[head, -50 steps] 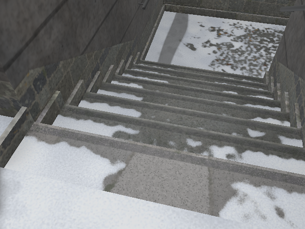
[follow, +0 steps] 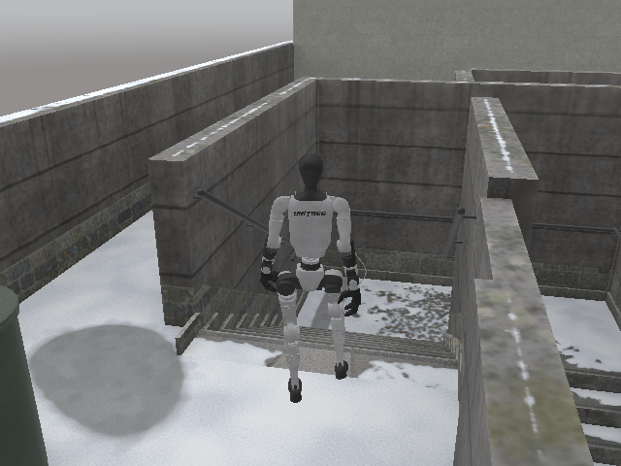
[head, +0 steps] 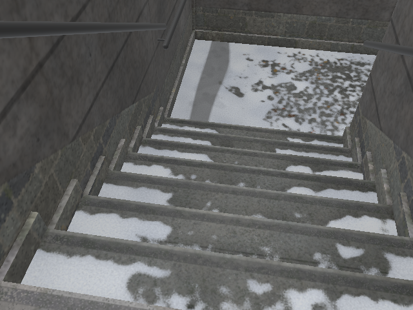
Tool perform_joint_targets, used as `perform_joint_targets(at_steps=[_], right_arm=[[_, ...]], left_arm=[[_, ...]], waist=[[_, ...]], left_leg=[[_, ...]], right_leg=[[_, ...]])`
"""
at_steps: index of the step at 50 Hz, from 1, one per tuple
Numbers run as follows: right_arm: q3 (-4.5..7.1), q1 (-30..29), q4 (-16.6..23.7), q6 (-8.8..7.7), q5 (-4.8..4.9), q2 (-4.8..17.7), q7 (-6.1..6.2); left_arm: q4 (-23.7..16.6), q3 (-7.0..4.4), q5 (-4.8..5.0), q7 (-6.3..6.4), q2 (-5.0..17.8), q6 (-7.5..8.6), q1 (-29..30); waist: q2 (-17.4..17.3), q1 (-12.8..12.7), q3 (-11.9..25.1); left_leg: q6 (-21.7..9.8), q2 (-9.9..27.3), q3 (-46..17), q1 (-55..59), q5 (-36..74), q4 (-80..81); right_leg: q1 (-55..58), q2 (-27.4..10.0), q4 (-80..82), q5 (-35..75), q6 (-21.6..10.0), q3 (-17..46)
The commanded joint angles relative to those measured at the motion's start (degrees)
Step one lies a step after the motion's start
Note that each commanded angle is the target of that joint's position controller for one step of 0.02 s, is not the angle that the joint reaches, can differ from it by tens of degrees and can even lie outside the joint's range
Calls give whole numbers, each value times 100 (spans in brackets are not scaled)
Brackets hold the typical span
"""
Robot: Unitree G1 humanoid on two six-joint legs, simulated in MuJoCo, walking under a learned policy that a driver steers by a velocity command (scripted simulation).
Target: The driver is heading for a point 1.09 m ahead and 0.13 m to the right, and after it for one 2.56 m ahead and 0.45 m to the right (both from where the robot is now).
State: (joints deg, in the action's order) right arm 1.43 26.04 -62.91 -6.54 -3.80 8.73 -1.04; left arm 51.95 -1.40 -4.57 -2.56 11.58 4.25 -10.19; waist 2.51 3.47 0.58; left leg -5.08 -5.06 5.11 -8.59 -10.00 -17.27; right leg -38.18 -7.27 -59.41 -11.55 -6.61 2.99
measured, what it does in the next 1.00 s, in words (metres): walks ahead: right foot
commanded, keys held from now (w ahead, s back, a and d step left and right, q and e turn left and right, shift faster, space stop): w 0.96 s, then w+e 0.04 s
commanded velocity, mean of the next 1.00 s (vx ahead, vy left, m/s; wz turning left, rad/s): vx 0.50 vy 0.00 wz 0.00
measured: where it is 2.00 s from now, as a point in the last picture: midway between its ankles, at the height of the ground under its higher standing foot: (219, 222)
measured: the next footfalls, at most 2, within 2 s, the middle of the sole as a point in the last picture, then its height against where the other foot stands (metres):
right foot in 0.26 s outside the picture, level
left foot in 1.02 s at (160, 280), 0.17 m lower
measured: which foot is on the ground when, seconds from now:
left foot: down 0.00-0.30, up 0.32-1.00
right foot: up 0.00-0.24, down 0.26-1.00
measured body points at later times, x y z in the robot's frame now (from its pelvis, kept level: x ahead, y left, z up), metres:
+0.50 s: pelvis +0.26 -0.07 +0.00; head +0.28 -0.08 +0.45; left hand +0.22 +0.17 -0.14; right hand +0.34 -0.30 -0.15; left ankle +0.32 +0.10 -0.67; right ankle +0.28 -0.14 -0.74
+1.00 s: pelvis +0.53 +0.03 -0.12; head +0.55 +0.05 +0.33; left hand +0.34 +0.20 -0.25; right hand +0.75 -0.16 -0.23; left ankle +0.70 +0.16 -0.85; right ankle +0.29 -0.14 -0.73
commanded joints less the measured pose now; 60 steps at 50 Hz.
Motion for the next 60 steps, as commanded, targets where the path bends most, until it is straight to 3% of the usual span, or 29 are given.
perform_joint_targets(at_steps=[1, 6, 7, 8, 9, 13, 15, 16, 18, 22, 27, 28, 30, 34, 35, 36, 39, 40, 41, 44, 45, 46, 49, 50, 51, 52, 53, 55, 60], right_arm=[[-105, -278, 419, -195, -58, 179, -125], [-90, 829, -32, -143, -11, 561, -247], [56, 428, 244, 21, 548, 873, 33], [17, 556, 236, 81, 527, 798, 130], [-145, 1219, -268, 19, -225, 402, -59], [80, 757, -135, 60, -112, 786, -149], [25, 934, 261, 140, 693, 313, 225], [-204, 1156, 98, 33, -239, -137, -241], [85, -330, 497, -53, 7, 561, -205], [-73, -462, 776, 56, -47, -18, -42], [55, -1084, 1163, 593, 265, 288, 49], [-129, -1068, 1184, 461, -282, -128, -185], [-56, -738, 1079, 365, -279, 213, -315], [21, -1693, 1466, 361, -146, 509, -194], [228, -1994, 1542, 529, 339, 970, -16], [270, -2407, 1635, 561, 363, 954, 56], [314, -2952, 1750, 502, 235, 844, 65], [-160, -2786, 1845, 182, -442, -156, -64], [-145, -2902, 1727, 87, -465, -306, -114], [-269, -2864, 1823, 208, -127, -178, -323], [144, -2905, 1801, 360, 643, 829, -329], [199, -2818, 1772, 483, 705, 992, -277], [240, -1607, 1312, 451, 364, 854, -51], [158, 98, 697, 354, -563, 803, -115], [477, 1496, 421, 422, -566, 1330, -174], [451, 1964, 480, 421, -402, 1880, -367], [421, 1948, 434, 412, -396, 1876, -497], [244, 707, 453, 294, -196, 1320, -465], [-331, -377, 690, -311, -93, -235, 6]], left_arm=[[-205, 112, 21, -71, -174, -112, -99], [-458, -44, 101, -64, 239, -247, 773], [-666, -57, 485, 30, 314, -149, 1164], [-754, -31, 503, 69, 202, -106, 1444], [-593, 31, 122, 21, -4, -169, 1312], [-369, -256, 259, 22, 493, -1, 811], [273, -446, 295, 202, 1092, 80, -1643], [559, -377, 213, 83, 1009, 85, -2703], [558, -428, 113, 120, 765, 230, -1418], [464, -139, 166, 258, -287, 268, -910], [510, -202, 514, 199, 529, 160, -1347], [762, -41, -182, -6, -38, 353, -1978], [882, -98, -294, -38, 158, 396, -2201], [1142, 110, -133, 7, -93, 361, -2781], [607, -223, 512, 158, 943, 187, -2292], [818, -244, 458, 270, 872, 153, -2743], [878, -309, 293, 471, 671, 101, -3359], [1448, 235, -152, 564, -1013, 337, -4201], [1507, 277, -6, 628, -1080, 322, -4703], [966, 241, -249, 296, -35, 136, -3322], [468, -131, 442, 398, 847, 233, -2060], [448, -135, 506, 434, 922, 281, -2050], [738, -99, 317, 534, 492, 41, -2555], [1148, 102, -294, 99, 365, -10, -3297], [1315, -22, -233, -272, 617, -65, -3179], [1629, 79, 29, -574, -269, -12, -4764], [1400, -15, 216, -655, 88, 75, -4401], [396, 3, 372, -369, 399, 210, -1925], [363, 167, -17, 104, -284, 60, -2250]], waist=[[-448, -358, -264], [-589, -128, -286], [-625, -106, -491], [-729, 49, -527], [-681, -26, -397], [-648, -429, 205], [629, -975, 1239], [1467, -1336, 2366], [59, -1064, -229], [-164, -425, -134], [222, -110, -226], [175, -445, -298], [-69, -410, -312], [83, -649, -357], [121, -597, -205], [235, -870, -455], [202, -1145, -885], [-207, -1471, -858], [-209, -1720, -770], [5, -1238, -706], [-87, -914, -977], [-104, -928, -1081], [-222, -706, -764], [-583, -100, -282], [-1250, 780, -56], [-2005, 74, 2323], [-1578, 129, 2294], [-740, 261, -101], [-426, -816, -757]], left_leg=[[-1111, 1444, -834, -1183, 1890, 1044], [-1037, 1828, -989, 676, 3044, 699], [-512, 1547, -696, 568, 2082, 620], [-451, 1553, -798, 422, 1732, 622], [-779, 2139, -1264, 1078, 2450, 619], [-458, 1687, -582, 897, 4316, -501], [244, 563, 159, -1815, 838, -3985], [248, -21, -1047, -2849, -2415, -5268], [-80, 700, -1291, -3959, -1250, -5919], [11, 1264, -1150, -2832, -413, -4830], [357, 936, -301, -1672, 781, -3480], [298, 1142, -708, -2380, 1432, -3319], [240, 1161, -912, -3163, 1966, -3710], [327, 1244, -781, -3886, 1252, -3722], [286, 979, -309, -3169, 843, -3666], [271, 1232, -860, -4071, 1245, -3640], [328, 1346, -1138, -5339, 757, -3358], [363, 1794, -1606, -6808, 2064, -2101], [438, 1583, -1149, -6636, 2768, -1613], [165, 1184, -47, -1444, 4954, -1357], [367, 866, -253, -1092, 4155, -1559], [402, 977, -444, -1263, 3831, -1444], [376, 1068, -413, -317, 3984, -180], [311, 1315, -395, 1802, 4835, -191], [-95, 1544, -576, 3157, 3619, -480], [-921, 2334, -1008, 5045, 6293, -2965], [-1413, 2741, -1881, 4617, 6201, -2944], [-812, 2570, -2215, 1728, 7, -725], [-754, 2575, -1509, -2042, 431, 295]], right_leg=[[687, -24, 1186, 1347, 111, -294], [-66, 199, 2376, 1581, 349, -116], [285, 438, 2274, 1193, 429, -762], [531, 466, 2361, 990, 463, -730], [57, 108, 2748, 1273, 293, 148], [2154, 729, 3046, 1296, -234, -640], [5572, -783, 2920, 1006, -771, 1490], [6500, -1304, 4240, 297, -1760, 3547], [4216, -1047, 4581, -1203, -1001, 2373], [2748, -605, 5055, 721, -896, 1113], [1864, -162, 4923, 2779, -342, -57], [2117, -221, 4948, 1843, -771, 177], [2721, -471, 4376, 1677, -996, 384], [3386, -671, 3967, 1765, -1057, 726], [3257, -641, 4039, 2099, -850, 687], [4149, -816, 3825, 1786, -878, 1031], [5356, -1004, 3476, 1396, -870, 1303], [6438, -990, 2698, 563, -596, 1205], [6349, -693, 2501, 524, -675, 1045], [892, 282, 2909, -947, -404, 18], [785, -109, 2889, -1089, -398, 515], [1107, -202, 2563, -971, -330, 505], [2302, 205, 374, -206, -132, 62], [1432, 366, -693, -1071, 384, 75], [578, 798, -2675, -2025, 698, 245], [347, 983, -5014, -3522, 565, 641], [-542, 988, -6254, -3540, 630, 568], [-2515, 686, -6094, -1889, 219, 117], [-658, -420, -1304, 1649, -16, 821]])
